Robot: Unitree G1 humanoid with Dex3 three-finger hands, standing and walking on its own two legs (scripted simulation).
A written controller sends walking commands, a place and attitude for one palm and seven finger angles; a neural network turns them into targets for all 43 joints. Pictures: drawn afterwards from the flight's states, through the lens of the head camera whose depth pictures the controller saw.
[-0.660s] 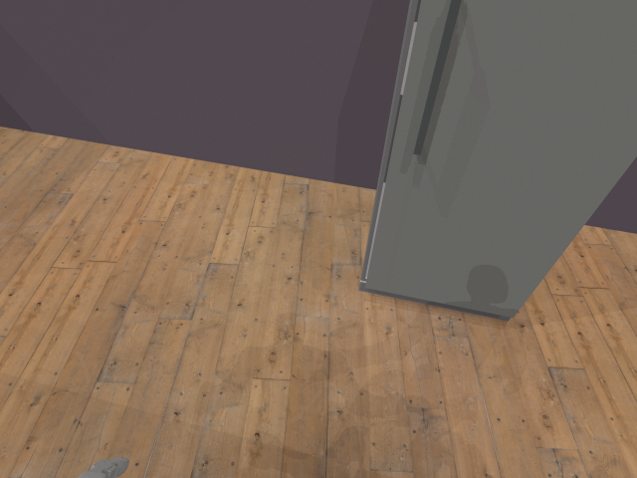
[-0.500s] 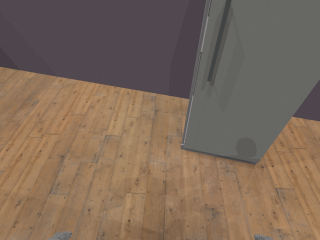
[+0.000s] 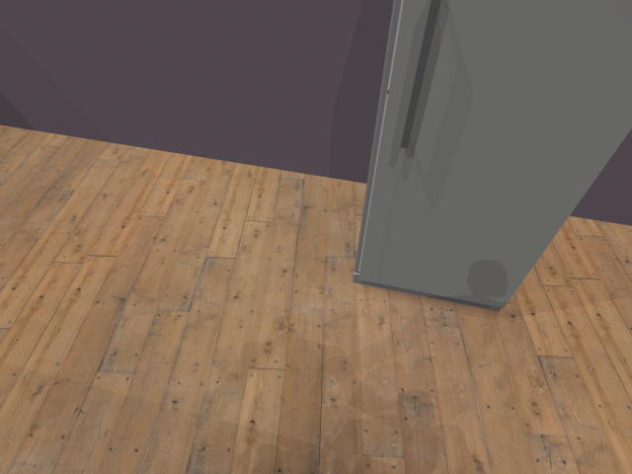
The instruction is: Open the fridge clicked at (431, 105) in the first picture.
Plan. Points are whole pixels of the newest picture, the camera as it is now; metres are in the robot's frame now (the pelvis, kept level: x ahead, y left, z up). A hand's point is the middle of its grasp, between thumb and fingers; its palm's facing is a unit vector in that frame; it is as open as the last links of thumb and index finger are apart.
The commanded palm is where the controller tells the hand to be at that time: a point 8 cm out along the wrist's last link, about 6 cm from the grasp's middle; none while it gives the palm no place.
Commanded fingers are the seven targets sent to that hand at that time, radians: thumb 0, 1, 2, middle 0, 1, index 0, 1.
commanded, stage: stand and wait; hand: left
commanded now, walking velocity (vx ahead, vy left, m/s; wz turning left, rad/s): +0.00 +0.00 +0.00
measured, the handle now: (419, 72) +0.86 -0.17 +0.12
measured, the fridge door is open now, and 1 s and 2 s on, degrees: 0 0 0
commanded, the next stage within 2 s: look at it before walking up in 0.16 s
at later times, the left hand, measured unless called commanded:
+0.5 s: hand out of the picture +0.09 +0.23 -0.15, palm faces -0.03 -0.94 -0.33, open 7.3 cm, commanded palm none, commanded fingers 0.00 0.90 0.90 -0.20 -0.30 -0.20 -0.30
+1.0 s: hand out of the picture +0.09 +0.24 -0.16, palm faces -0.03 -0.94 -0.34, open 7.3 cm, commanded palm none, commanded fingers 0.00 0.90 0.90 -0.20 -0.30 -0.20 -0.30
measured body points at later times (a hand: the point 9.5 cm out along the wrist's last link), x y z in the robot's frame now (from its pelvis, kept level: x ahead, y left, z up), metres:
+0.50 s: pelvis +0.00 -0.01 +0.00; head +0.01 -0.01 +0.45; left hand +0.09 +0.28 -0.13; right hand +0.08 -0.30 -0.13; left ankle +0.01 +0.12 -0.74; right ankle +0.01 -0.12 -0.74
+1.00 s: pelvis +0.01 -0.01 +0.00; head +0.02 -0.01 +0.45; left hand +0.09 +0.29 -0.13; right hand +0.09 -0.30 -0.13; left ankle +0.01 +0.12 -0.74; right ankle +0.01 -0.12 -0.74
